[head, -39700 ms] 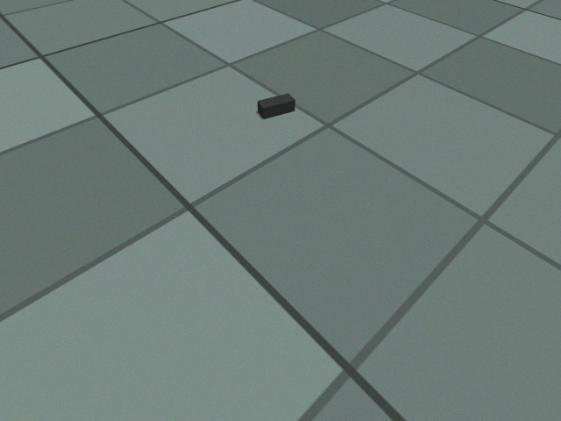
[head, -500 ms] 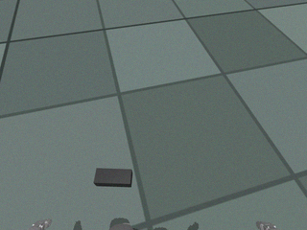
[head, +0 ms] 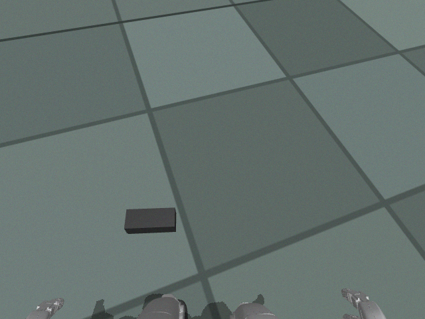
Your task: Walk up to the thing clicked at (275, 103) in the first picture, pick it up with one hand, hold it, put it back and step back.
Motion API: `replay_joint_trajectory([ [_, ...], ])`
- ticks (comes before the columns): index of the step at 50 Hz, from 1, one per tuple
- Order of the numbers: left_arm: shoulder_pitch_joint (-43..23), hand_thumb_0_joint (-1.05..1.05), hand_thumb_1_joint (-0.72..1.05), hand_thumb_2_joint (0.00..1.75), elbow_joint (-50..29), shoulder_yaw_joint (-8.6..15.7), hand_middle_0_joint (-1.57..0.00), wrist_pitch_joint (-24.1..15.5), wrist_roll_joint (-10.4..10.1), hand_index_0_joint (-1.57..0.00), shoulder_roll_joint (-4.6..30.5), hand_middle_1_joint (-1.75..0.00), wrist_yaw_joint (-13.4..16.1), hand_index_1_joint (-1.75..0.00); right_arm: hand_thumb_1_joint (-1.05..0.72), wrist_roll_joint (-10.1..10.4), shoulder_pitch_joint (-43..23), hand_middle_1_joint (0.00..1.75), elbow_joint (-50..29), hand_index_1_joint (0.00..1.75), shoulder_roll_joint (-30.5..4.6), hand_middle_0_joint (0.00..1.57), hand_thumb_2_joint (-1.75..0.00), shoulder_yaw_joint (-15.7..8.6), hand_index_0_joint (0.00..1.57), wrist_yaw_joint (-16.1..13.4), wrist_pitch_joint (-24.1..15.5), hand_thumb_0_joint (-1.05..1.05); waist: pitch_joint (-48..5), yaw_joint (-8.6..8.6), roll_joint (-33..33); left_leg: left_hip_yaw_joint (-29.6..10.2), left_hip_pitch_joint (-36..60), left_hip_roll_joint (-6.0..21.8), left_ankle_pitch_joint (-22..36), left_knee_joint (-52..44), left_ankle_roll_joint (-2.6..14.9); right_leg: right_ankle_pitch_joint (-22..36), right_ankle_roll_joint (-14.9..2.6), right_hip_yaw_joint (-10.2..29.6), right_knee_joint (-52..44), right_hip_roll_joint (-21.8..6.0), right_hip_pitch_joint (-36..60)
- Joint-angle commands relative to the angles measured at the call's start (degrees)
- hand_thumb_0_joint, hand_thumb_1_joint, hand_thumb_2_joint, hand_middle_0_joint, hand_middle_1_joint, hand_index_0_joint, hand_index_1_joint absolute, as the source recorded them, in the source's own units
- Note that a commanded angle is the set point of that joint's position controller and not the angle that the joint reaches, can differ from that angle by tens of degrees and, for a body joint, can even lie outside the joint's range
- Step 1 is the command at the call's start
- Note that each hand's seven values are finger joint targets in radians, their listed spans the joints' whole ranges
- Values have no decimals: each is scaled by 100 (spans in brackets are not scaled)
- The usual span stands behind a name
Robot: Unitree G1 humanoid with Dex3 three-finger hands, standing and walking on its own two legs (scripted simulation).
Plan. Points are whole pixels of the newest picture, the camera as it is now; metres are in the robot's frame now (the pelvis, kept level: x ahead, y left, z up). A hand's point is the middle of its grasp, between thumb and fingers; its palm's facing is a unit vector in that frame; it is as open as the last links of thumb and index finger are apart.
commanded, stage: step back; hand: left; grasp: from above
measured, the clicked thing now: (151, 220) +0.53 +0.24 -0.72
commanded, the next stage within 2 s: none
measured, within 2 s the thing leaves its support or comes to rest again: neither
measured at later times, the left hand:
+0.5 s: hand out of the picture -0.02 +0.28 -0.15, palm faces +0.08 -0.93 -0.36, open 7.4 cm
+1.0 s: hand out of the picture -0.24 +0.24 -0.12, palm faces +0.02 -0.91 -0.42, open 7.4 cm
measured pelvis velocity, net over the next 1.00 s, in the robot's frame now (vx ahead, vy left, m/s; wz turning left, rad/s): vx -0.30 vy -0.03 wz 0.00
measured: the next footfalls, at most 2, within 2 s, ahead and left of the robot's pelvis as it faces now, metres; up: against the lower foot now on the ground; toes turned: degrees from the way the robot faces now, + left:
right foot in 0.04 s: +0.01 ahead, -0.13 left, +0.00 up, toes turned +3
left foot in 0.40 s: -0.11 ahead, +0.11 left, +0.00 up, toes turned +2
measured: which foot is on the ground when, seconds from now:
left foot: down 0.00-0.08, up 0.10-0.38, down 0.40-0.86, up 0.88-1.00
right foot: up 0.00-0.02, down 0.04-0.42, up 0.44-0.82, down 0.84-1.00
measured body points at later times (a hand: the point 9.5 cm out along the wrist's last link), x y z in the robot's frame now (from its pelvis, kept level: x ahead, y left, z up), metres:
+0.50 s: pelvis -0.14 +0.01 +0.00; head -0.08 +0.04 +0.45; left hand -0.03 +0.33 -0.12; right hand -0.04 -0.30 -0.11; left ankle -0.15 +0.11 -0.72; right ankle -0.07 -0.13 -0.68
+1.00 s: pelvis -0.30 -0.03 +0.01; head -0.26 -0.05 +0.45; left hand -0.24 +0.29 -0.10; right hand -0.18 -0.35 -0.12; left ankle -0.28 +0.11 -0.65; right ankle -0.28 -0.15 -0.72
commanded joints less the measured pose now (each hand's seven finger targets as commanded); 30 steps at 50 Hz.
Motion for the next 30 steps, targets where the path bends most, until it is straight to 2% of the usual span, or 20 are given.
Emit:
replay_joint_trajectory([
  [1,973,0,90,90,-163,334,-20,-187,88,-20,931,-30,-13,-30,-90,101,-115,30,-418,30,-1612,20,-90,-422,20,-65,-32,0,-1823,244,850,-1412,589,1053,1158,-443,562,1370,-324,-277,-1944,-77,971],
  [2,1035,0,90,90,-176,376,-20,-214,149,-20,1123,-30,-3,-30,-90,155,-143,30,-416,30,-1457,20,-90,-376,20,-56,-23,0,-1813,267,365,-1245,15,745,475,-59,265,1484,-506,491,-2204,-573,1169],
  [3,782,0,90,90,-324,451,-20,-241,178,-20,1489,-30,-5,-30,-90,181,-78,30,-456,30,-1242,20,-90,-313,20,-48,-20,0,-1497,167,-848,-809,-926,-147,-1030,876,-102,1612,-952,1900,-2617,-1489,1149],
  [4,365,0,90,90,-528,530,-20,-223,148,-20,1941,-30,-16,-30,-90,145,-150,30,-431,30,-1249,20,-90,-364,20,-107,20,0,-1119,322,-1346,-818,-685,-649,-2239,2287,-284,1690,-1862,2720,-2990,-2480,-156],
  [5,-95,0,90,90,-749,517,-20,-254,169,-20,1892,-30,27,-30,-90,112,47,30,-310,30,-1408,20,-90,-436,20,-119,37,0,-794,167,-1299,-1181,-281,-477,-2150,3089,-335,1838,-1986,2911,-3057,-2645,-935],
  [8,-534,0,90,90,-884,390,-20,-277,124,-20,1214,-30,63,-30,-90,195,526,30,-34,30,-1265,20,-90,-353,20,-67,24,0,-793,-197,-680,-1356,-540,-867,-1352,3318,-278,2960,-1173,886,-2555,-1377,-305],
  [9,-512,0,90,90,-892,404,-20,-260,136,-20,1199,-30,55,-30,-90,191,585,30,-39,30,-1235,20,-90,-320,20,-89,2,0,-877,-147,-722,-1272,-539,-890,-1281,3351,-305,2848,-1024,689,-2475,-1220,-172],
  [13,199,0,90,90,-928,357,-20,-236,171,-20,1049,-30,101,-30,-90,172,400,30,-215,30,-1251,20,-90,-250,20,-126,-67,0,-1350,301,-708,-996,-923,-590,-1674,2126,-441,3596,-1283,761,-2001,-1387,1417],
  [15,286,0,90,90,-955,377,-20,-199,162,-20,1126,-30,133,-30,-90,138,456,30,-288,30,-1190,20,-90,-244,20,-135,-102,0,-1624,342,-973,-872,-805,-264,-1816,1217,-420,4085,-1325,893,-1769,-1621,1982],
  [17,220,0,90,90,-1008,354,-20,-149,131,-20,1222,-30,124,-30,-90,100,647,30,-252,30,-1194,20,-90,-285,20,-116,-129,0,-1737,257,-1145,-688,-207,-55,-1500,63,-270,4295,-1204,845,-1481,-1612,1771],
  [18,157,0,90,90,-999,329,-20,-108,82,-20,1224,-30,100,-30,-90,74,839,30,-134,30,-1174,20,-90,-307,20,-110,-151,0,-1789,162,-1024,-499,161,-126,-908,-603,-228,4199,-1076,604,-1219,-1433,1631],
  [19,104,0,90,90,-1046,315,-20,-63,31,-20,1291,-30,74,-30,-90,39,1016,30,-62,30,-1174,20,-90,-345,20,-101,-176,0,-1792,36,-898,-347,653,-159,180,-1491,-218,4037,-874,426,-895,-1257,1294],
  [20,59,0,90,90,-1102,258,-20,-20,-6,-20,1124,-30,57,-30,-90,-34,1018,30,-73,30,-1339,20,-90,-410,20,-111,-198,0,-1765,26,-567,-903,1085,171,918,-1521,-124,3201,-587,391,-688,-1014,597],
  [21,178,0,90,90,-1180,208,-20,-9,-31,-20,889,-30,44,-30,-90,-113,913,30,-152,30,-1876,20,-90,-544,20,-100,-201,0,-1793,91,800,-2440,1631,1339,1888,-1521,277,1603,-274,-85,188,-274,-577],
  [22,-73,0,90,90,-1177,283,-20,0,-21,-20,977,-30,104,-30,-90,-109,518,30,-301,30,-2261,20,-90,-578,20,-34,-174,0,-1495,-22,1329,-3058,999,2025,2338,-1591,995,-868,-147,-3,1027,414,-1007],
  [23,-279,0,90,90,-1155,353,-20,-3,51,-20,1120,-30,178,-30,-90,-89,480,30,-346,30,-2387,20,-90,-611,20,-40,-176,0,-1297,-281,1524,-3589,180,2430,2096,-1795,1527,-1239,-120,566,1997,370,-697],
  [24,-200,0,90,90,-1048,350,-20,3,65,-20,1191,-30,170,-30,-90,-75,195,30,-321,30,-2121,20,-90,-566,20,-72,-195,0,-1070,-88,1169,-3072,6,2234,1780,-1769,1469,-823,-154,715,2482,301,-759],
  [26,165,0,90,90,-883,336,-20,3,-50,-20,1031,-30,104,-30,-90,-121,-193,30,-448,30,-1571,20,-90,-383,20,-99,-201,0,-1069,250,776,-1683,620,1296,2496,-1368,842,-238,-219,796,2736,473,-1127],
  [27,395,0,90,90,-830,340,-20,3,-52,-20,1049,-30,88,-30,-90,-68,-177,30,-448,30,-1487,20,-90,-389,20,-119,-205,0,-1108,324,834,-1494,909,1194,2405,-1294,744,-29,-204,706,2754,537,-1308],
  [30,359,0,90,90,-825,352,-20,-40,29,-20,987,-30,82,-30,-90,0,349,30,-388,30,-1374,20,-90,-411,20,-139,-202,0,-1367,24,795,-1673,1901,1334,2848,-934,1012,-142,91,571,2224,396,-1455],
])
